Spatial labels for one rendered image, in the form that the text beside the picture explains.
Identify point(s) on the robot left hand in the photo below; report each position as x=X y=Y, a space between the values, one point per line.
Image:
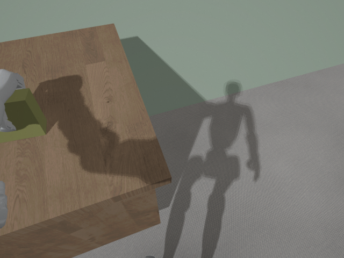
x=9 y=82

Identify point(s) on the table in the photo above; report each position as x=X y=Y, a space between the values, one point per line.
x=91 y=179

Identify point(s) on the sponge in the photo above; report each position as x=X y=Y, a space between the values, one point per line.
x=25 y=114

